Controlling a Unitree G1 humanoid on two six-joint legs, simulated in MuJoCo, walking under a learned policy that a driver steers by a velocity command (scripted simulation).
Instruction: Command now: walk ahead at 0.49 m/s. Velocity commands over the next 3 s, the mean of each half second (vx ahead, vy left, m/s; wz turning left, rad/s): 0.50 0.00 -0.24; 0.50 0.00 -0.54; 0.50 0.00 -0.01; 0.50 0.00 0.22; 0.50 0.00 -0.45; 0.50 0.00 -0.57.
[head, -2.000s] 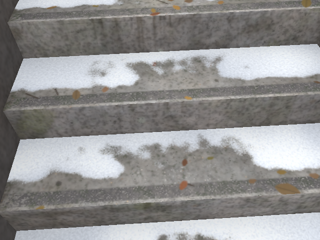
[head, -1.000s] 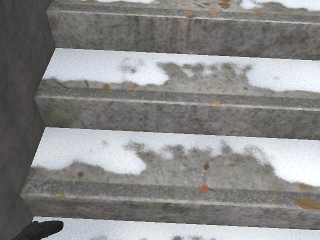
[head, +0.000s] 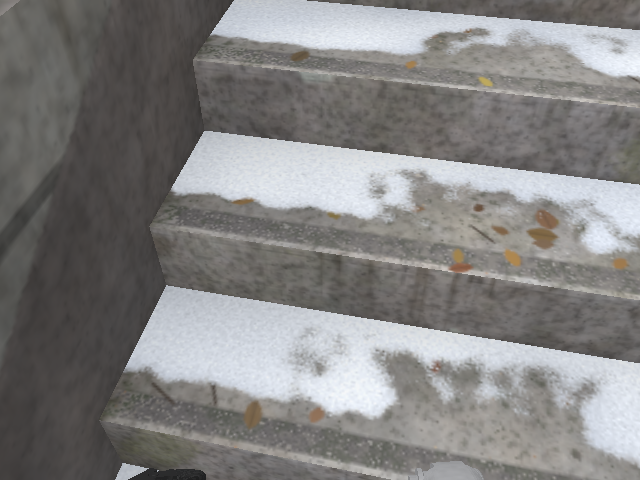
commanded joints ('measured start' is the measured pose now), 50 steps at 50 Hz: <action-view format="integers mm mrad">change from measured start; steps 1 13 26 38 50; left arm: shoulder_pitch -185 515 561 252 -145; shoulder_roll -98 220 28 57 -48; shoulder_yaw -56 27 -40 53 -51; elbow -200 225 419 356 101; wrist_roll -2 39 126 -7 -17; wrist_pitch -22 12 -42 -52 -5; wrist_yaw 68 1 -29 -66 -42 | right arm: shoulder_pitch -102 -104 -618 -142 5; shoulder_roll -73 -73 -8 -122 51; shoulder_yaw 4 -27 79 -5 50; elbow -48 -140 -382 -265 16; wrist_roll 47 -3 -7 17 -97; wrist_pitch -72 -1 26 22 -3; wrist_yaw -38 105 8 -25 -9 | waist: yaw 88 162 49 -142 -20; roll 24 -249 -1 229 52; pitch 291 -20 30 42 103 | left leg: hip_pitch -263 -866 -1154 -31 208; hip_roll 219 -90 99 413 343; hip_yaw -194 -447 -102 -915 -66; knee -463 1293 1359 -188 -394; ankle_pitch -65 386 245 -546 66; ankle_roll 108 117 97 274 147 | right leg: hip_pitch -23 1219 1059 231 -318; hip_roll -64 -154 -85 -20 -90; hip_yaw -130 733 304 103 16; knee -63 -1751 -1814 -358 -55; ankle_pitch -93 -441 -20 292 21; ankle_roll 115 -97 -24 67 -127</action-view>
